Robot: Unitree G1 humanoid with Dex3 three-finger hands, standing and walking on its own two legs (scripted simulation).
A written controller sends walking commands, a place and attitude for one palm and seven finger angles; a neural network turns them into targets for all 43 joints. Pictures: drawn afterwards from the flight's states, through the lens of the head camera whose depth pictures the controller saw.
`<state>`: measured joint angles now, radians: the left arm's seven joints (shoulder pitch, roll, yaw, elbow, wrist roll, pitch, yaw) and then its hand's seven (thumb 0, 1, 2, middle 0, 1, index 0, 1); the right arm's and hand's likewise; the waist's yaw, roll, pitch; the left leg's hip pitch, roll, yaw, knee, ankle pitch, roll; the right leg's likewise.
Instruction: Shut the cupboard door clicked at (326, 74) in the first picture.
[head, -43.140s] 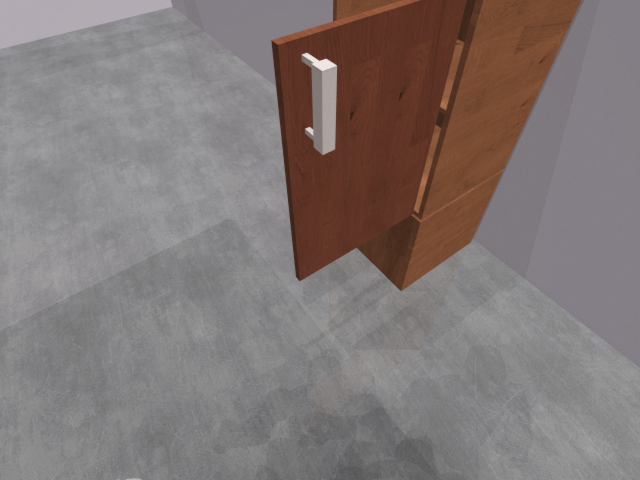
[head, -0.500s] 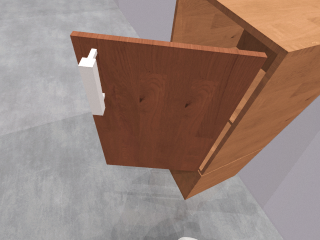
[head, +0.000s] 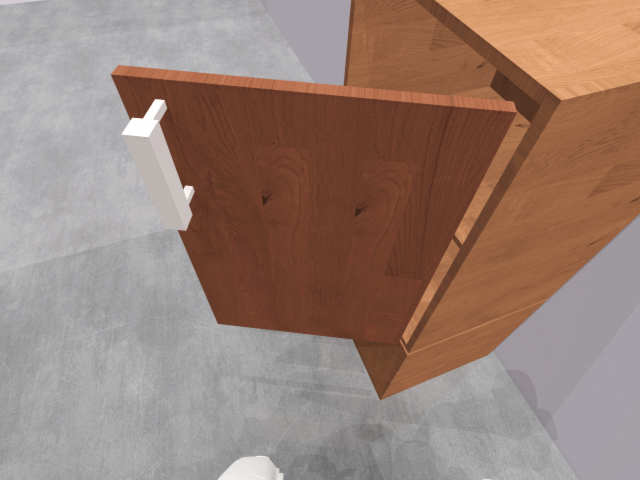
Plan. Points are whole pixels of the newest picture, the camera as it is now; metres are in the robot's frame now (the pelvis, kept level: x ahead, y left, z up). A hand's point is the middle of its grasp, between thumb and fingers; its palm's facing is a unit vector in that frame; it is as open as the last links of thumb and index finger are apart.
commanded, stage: come to a stop and stand still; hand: left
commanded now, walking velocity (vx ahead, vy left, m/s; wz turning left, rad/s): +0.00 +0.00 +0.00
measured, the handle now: (168, 167) +0.40 +0.22 +0.16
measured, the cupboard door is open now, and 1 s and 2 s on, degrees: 63 63 63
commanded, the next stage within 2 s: look again from close up in 0.54 s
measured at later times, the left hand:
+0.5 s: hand out of the picture -0.03 +0.21 -0.17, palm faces +0.00 -0.99 -0.17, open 7.4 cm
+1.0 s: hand out of the picture -0.06 +0.23 -0.18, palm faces -0.01 -0.98 -0.19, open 7.4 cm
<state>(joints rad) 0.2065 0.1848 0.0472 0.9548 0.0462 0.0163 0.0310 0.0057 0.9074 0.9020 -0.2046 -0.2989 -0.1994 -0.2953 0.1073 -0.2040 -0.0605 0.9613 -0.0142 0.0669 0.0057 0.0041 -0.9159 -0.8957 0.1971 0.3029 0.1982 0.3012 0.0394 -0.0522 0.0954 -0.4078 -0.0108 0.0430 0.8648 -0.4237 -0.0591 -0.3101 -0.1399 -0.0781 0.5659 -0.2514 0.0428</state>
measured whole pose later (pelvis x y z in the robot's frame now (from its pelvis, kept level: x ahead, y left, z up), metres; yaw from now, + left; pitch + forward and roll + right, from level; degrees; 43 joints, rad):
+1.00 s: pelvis -0.06 +0.06 +0.00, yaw -1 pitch -2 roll -1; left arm 0.35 0.15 -0.01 1.03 0.03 -0.01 0.04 0.01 0.91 0.90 -0.20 -0.30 -0.20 -0.29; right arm 0.32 -0.15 -0.01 1.05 -0.02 0.02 -0.01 0.02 -0.93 -0.90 0.20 0.30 0.20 0.30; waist -0.01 0.01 0.01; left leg -0.32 -0.03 0.10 0.52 -0.18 0.08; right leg -0.18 -0.04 -0.05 0.53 -0.33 0.01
